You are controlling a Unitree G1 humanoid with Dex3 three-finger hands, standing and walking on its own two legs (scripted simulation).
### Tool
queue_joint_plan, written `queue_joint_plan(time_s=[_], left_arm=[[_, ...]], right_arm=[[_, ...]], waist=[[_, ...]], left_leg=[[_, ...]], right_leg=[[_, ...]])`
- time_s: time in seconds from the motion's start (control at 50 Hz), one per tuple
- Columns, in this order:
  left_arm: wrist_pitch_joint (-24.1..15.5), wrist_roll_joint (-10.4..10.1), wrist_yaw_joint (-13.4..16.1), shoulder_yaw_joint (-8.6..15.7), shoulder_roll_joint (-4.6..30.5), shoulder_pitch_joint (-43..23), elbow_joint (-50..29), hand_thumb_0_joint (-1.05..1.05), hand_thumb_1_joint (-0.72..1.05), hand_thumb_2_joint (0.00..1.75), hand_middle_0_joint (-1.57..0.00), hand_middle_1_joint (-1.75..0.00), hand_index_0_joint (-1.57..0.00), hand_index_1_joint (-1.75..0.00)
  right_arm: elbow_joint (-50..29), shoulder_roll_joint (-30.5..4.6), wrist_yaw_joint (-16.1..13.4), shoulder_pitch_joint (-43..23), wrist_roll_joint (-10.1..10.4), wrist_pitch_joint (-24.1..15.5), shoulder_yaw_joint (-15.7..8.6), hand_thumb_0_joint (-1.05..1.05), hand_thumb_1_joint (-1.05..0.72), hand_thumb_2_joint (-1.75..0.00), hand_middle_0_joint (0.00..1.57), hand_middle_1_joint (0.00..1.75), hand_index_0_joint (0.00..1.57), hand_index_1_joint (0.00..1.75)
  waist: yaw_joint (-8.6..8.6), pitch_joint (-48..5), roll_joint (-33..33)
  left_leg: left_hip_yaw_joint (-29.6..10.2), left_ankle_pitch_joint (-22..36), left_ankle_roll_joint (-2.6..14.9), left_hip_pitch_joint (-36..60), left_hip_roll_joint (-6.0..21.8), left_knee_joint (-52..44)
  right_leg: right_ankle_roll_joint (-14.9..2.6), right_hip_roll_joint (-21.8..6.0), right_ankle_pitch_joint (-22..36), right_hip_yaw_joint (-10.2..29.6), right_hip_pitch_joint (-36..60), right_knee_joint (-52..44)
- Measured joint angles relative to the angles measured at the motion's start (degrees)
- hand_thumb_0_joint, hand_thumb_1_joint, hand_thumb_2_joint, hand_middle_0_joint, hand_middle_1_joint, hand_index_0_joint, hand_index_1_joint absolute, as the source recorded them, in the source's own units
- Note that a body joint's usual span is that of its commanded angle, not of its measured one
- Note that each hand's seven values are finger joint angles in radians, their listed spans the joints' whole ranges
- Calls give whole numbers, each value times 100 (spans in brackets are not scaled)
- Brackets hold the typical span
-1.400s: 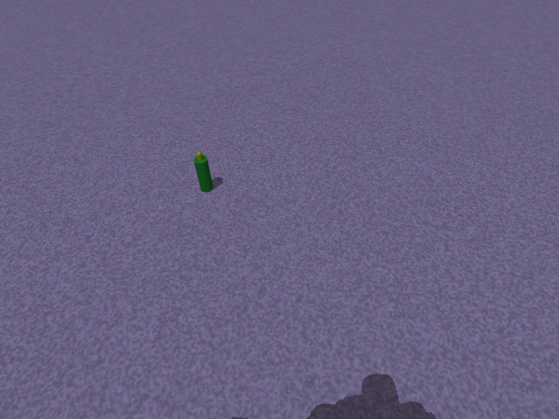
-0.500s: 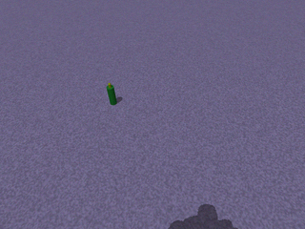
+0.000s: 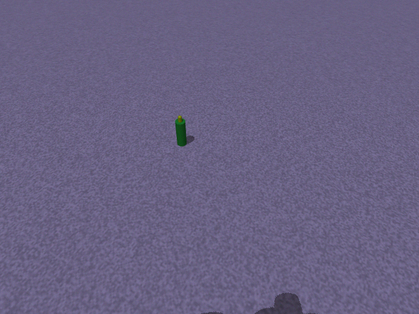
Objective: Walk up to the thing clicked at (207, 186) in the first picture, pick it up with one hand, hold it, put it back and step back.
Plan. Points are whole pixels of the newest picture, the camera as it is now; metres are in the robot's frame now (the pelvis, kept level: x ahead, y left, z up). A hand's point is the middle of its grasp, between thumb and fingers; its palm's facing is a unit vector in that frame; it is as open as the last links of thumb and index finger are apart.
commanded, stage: walk up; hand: left
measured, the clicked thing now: (180, 130) +1.33 +0.23 -0.65
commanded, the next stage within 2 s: none
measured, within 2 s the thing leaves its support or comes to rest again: neither
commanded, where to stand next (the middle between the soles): +1.00 +0.01 m, yaw +3 degrees
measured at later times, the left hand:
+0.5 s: hand (96, 240) +0.33 +0.31 -0.13, palm faces -0.05 -0.92 -0.38, open 7.4 cm
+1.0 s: hand (120, 199) +0.47 +0.29 -0.17, palm faces +0.07 -0.94 -0.34, open 7.4 cm
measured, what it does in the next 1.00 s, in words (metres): walks ahead: left foot, then right foot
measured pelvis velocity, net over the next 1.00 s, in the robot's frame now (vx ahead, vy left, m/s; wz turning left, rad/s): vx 0.48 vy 0.01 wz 0.07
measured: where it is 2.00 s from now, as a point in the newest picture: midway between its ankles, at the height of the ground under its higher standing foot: (216, 203)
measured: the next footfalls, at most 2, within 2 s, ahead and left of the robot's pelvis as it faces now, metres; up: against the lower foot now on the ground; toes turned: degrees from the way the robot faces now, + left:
left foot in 0.04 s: +0.15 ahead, +0.16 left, +0.00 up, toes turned +5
right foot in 0.52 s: +0.42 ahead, -0.11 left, +0.00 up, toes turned -3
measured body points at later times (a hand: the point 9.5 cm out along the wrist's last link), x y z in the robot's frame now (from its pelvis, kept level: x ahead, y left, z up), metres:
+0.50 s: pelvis +0.23 +0.03 -0.01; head +0.25 +0.01 +0.44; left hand +0.33 +0.35 -0.11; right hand +0.23 -0.29 -0.14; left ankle +0.11 +0.15 -0.74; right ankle +0.37 -0.11 -0.73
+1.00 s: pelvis +0.48 +0.01 -0.02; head +0.50 +0.04 +0.43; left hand +0.47 +0.34 -0.14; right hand +0.62 -0.29 -0.11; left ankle +0.58 +0.12 -0.74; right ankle +0.38 -0.11 -0.73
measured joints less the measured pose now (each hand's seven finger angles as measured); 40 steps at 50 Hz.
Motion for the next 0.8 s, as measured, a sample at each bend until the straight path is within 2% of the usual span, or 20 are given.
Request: queue_joint_plan(time_s=[0.04, 0.06, 0.08, 0.12, 0.14, 0.16, 0.2, 0.32, 0.36, 0.46, 0.52, 0.54, 0.58, 0.62, 0.66, 0.72, 0.8], left_arm=[[69, -13, -21, 32, 138, 87, 11, 1, 90, 89, -21, -30, -21, -30], [102, -10, -21, 50, 201, 114, 13, 1, 90, 89, -21, -30, -21, -30], [141, -7, -8, 70, 251, 122, 26, 1, 90, 89, -21, -30, -21, -30], [233, -50, 29, 48, 230, 97, 51, 1, 90, 89, -21, -30, -21, -30], [258, -69, 30, 4, 206, 50, 54, 1, 90, 89, -21, -30, -21, -30], [254, -98, 23, -41, 186, -7, 37, 1, 90, 89, -20, -30, -20, -30], [185, -165, -16, -96, 149, -99, -52, 1, 91, 89, -20, -30, -20, -30], [116, -169, -192, -140, 50, -239, -343, 1, 90, 89, -21, -30, -21, -30], [133, -150, -239, -132, 17, -271, -388, 1, 90, 89, -21, -30, -21, -30], [149, -149, -283, -110, -36, -437, -439, 1, 90, 89, -21, -30, -21, -30], [106, -165, -257, -90, -55, -530, -494, 1, 90, 89, -21, -30, -21, -30], [74, -166, -228, -70, -108, -588, -503, 1, 90, 89, -21, -30, -21, -30], [-36, -150, -170, -61, -248, -717, -594, 1, 90, 89, -21, -30, -21, -30], [-160, -190, -118, -78, -303, -725, -760, 1, 90, 89, -21, -30, -21, -30], [-199, -258, -57, -127, -401, -627, -860, 0, 90, 89, -21, -30, -21, -30], [-204, -294, 10, -202, -490, -317, -880, 0, 90, 89, -21, -30, -21, -30], [-173, -245, 25, -234, -445, 68, -807, 0, 90, 89, -21, -30, -21, -30]], right_arm=[[-121, -42, 23, 78, 7, -75, -66, 1, -91, -90, 21, 30, 20, 30], [-162, -47, 6, 99, 0, -125, -107, 1, -91, -90, 21, 30, 20, 30], [-204, -22, -31, 91, -19, -173, -140, 1, -91, -90, 21, 30, 20, 30], [-318, 28, -97, 135, -20, -243, -138, 1, -91, -90, 21, 30, 20, 30], [-344, 69, -110, 189, 18, -244, -115, 1, -91, -90, 21, 30, 20, 30], [-345, 118, -123, 255, 48, -241, -76, 1, -91, -90, 21, 30, 20, 30], [-330, 214, -149, 398, 73, -233, 25, 1, -91, -90, 21, 30, 20, 30], [-348, 357, -170, 838, 111, -313, 184, 1, -90, -90, 21, 30, 20, 30], [-376, 346, -171, 927, 120, -342, 195, 1, -90, -90, 21, 30, 20, 30], [-475, 253, -193, 1085, 148, -386, 195, 1, -90, -90, 21, 30, 20, 30], [-535, 190, -233, 1138, 135, -346, 187, 1, -90, -90, 21, 30, 20, 30], [-542, 141, -256, 1122, 132, -322, 177, 1, -90, -90, 21, 30, 20, 30], [-536, 88, -321, 996, 135, -244, 157, 1, -90, -90, 21, 30, 20, 30], [-547, 135, -362, 859, 166, -204, 226, 1, -91, -90, 21, 30, 20, 30], [-549, 106, -373, 698, 194, -211, 275, 1, -91, -90, 21, 30, 20, 30], [-683, 22, -347, 466, 239, -232, 255, 1, -91, -90, 21, 30, 20, 30], [-912, -26, -243, 238, 197, -225, 162, 1, -91, -90, 21, 30, 20, 30]], waist=[[-45, -11, -53], [-66, 6, -147], [-75, 50, -300], [-186, 73, -367], [-265, 74, -355], [-310, 73, -357], [-338, 71, -398], [-404, 36, -404], [-424, 44, -348], [-486, 78, -177], [-507, 44, -68], [-494, 69, 65], [-475, 223, 373], [-363, 312, 251], [-245, 344, 160], [-120, 296, 163], [-92, 239, 215]], left_leg=[[87, 591, -39, 134, 43, -447], [165, 947, -74, 171, -44, -407], [298, 843, -66, 172, -175, -170], [398, 452, 6, 202, -280, 148], [379, 361, 64, 301, -314, 120], [372, 337, 107, 443, -345, -3], [403, 389, 143, 795, -412, -384], [418, 452, 153, 1740, -593, -1392], [417, 382, 144, 1986, -614, -1590], [371, 2, -15, 2428, -585, -1742], [334, -439, -171, 2570, -471, -1522], [311, -655, -182, 2554, -336, -1271], [145, -770, 18, 2173, -7, -59], [-49, -744, 113, 1486, -216, 1537], [-113, -588, 136, 814, -427, 2599], [-196, -121, 153, 41, -435, 2811], [-324, 442, 24, -596, -263, 1987]], right_leg=[[49, -131, -393, -55, 5, 431], [-17, -277, -689, -20, -83, 861], [-153, -431, -938, 140, -301, 1538], [-280, -196, -1143, 599, -971, 3110], [-317, -38, -1112, 658, -1267, 3662], [-331, 70, -955, 666, -1553, 4036], [-310, 112, -523, 611, -2053, 4253], [-47, -168, 456, 507, -2876, 3156], [-10, -257, 700, 510, -2967, 2658], [-100, -337, 1243, 509, -2868, 1559], [-210, -219, 1219, 358, -2549, 1113], [-161, -97, 1262, 289, -2461, 1113], [-117, 129, 934, 52, -2333, 1374], [-143, 66, 626, 56, -2190, 1549], [-181, 3, 537, 83, -1869, 1359], [-177, 52, 530, 96, -1349, 883], [-206, 212, 385, 2, -824, 508]])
